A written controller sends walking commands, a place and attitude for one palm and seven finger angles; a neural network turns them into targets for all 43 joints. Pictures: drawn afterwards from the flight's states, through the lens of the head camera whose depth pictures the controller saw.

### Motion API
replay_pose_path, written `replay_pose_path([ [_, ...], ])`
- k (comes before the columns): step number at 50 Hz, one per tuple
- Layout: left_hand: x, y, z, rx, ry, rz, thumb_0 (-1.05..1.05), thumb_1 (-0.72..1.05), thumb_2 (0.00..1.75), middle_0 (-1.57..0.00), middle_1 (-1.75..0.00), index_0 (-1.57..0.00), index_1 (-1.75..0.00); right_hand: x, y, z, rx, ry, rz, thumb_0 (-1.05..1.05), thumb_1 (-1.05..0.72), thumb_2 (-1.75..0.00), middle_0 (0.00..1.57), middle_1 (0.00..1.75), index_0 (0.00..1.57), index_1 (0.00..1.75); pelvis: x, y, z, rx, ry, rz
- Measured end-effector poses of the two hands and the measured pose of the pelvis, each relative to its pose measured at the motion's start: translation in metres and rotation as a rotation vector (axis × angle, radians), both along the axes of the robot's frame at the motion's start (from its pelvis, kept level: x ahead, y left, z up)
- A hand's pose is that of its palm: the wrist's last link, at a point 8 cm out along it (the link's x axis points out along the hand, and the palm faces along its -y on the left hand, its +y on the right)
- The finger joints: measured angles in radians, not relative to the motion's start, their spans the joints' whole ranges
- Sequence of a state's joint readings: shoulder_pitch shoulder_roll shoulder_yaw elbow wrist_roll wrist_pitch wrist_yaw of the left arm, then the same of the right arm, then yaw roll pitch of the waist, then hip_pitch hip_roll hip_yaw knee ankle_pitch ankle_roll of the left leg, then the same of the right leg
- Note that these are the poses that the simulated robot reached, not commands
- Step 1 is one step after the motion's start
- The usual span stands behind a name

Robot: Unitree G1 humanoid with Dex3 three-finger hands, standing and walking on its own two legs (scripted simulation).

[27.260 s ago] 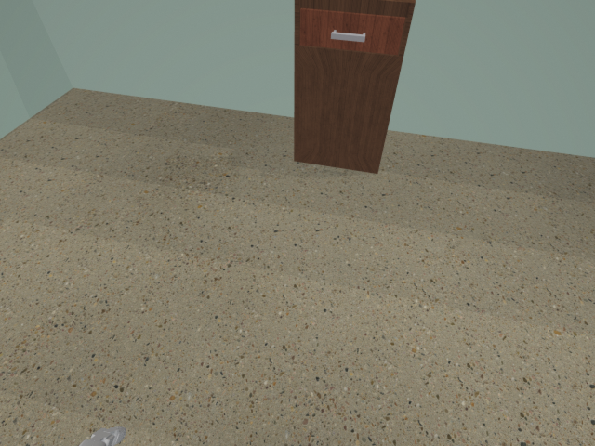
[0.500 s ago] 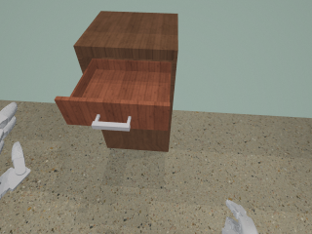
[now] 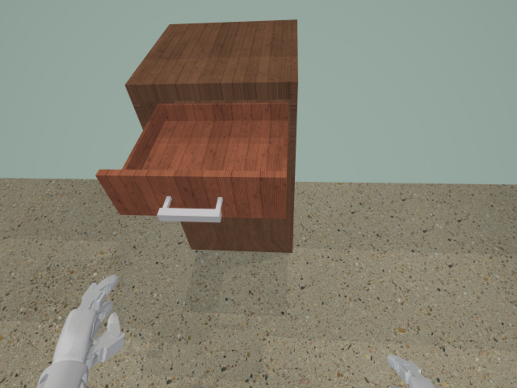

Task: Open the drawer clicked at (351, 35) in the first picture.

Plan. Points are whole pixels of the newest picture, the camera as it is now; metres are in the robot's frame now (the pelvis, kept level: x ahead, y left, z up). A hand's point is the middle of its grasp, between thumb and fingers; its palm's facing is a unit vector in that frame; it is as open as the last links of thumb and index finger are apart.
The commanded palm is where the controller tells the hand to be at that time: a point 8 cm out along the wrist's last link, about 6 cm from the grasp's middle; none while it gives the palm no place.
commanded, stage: let the arm hang, fingers relaxed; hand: left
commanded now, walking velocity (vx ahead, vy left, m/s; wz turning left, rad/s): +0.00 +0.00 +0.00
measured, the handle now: (191, 208) +0.50 +0.18 -0.05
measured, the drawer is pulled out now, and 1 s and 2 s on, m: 0.30 0.30 0.30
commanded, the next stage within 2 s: look to check the result in 0.96 s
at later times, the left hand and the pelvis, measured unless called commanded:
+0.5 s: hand out of the picture -0.01 +0.19 -0.15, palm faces +0.02 -0.97 -0.22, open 7.3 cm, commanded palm none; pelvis +0.00 +0.01 +0.02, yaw -1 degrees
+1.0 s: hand out of the picture -0.02 +0.16 -0.16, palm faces +0.02 -0.99 -0.14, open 7.4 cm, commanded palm none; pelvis +0.00 +0.02 +0.02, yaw -1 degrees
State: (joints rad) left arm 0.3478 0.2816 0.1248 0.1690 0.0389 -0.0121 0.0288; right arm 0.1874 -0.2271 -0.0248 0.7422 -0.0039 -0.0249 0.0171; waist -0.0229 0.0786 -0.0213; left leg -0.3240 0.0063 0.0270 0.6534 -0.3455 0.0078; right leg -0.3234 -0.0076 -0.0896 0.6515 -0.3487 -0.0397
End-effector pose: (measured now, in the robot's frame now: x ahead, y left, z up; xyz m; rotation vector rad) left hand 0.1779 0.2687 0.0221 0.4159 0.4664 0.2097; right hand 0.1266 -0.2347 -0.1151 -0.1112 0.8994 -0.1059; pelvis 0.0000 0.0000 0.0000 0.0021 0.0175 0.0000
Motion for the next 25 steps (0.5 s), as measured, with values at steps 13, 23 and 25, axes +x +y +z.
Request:
replay_pose_path([
  [13, -0.143, -0.045, -0.156, -0.328, 0.748, 0.198, -0.04, 1.0, 0.89, -0.21, -0.3, -0.2, -0.3, -0.108, -0.004, 0.002, -0.104, 0.45, -0.042, 0.0, -0.91, -0.9, 0.2, 0.3, 0.2, 0.3, 0.001, -0.008, 0.013, -0.016, -0.036, 0.005],
  [23, -0.192, -0.026, -0.143, -0.267, 0.919, 0.246, 0.0, 0.93, 0.89, -0.2, -0.3, -0.2, -0.3, -0.139, 0.026, -0.013, -0.018, 0.517, -0.084, 0.0, -0.91, -0.9, 0.2, 0.3, 0.2, 0.3, 0.002, 0.006, 0.019, -0.013, -0.055, -0.014],
  [25, -0.194, -0.027, -0.142, -0.267, 0.921, 0.247, 0.0, 0.92, 0.89, -0.2, -0.3, -0.19, -0.3, -0.141, 0.033, -0.015, 0.001, 0.52, -0.08, 0.0, -0.91, -0.9, 0.2, 0.3, 0.2, 0.3, 0.001, 0.007, 0.019, -0.011, -0.059, -0.016],
])
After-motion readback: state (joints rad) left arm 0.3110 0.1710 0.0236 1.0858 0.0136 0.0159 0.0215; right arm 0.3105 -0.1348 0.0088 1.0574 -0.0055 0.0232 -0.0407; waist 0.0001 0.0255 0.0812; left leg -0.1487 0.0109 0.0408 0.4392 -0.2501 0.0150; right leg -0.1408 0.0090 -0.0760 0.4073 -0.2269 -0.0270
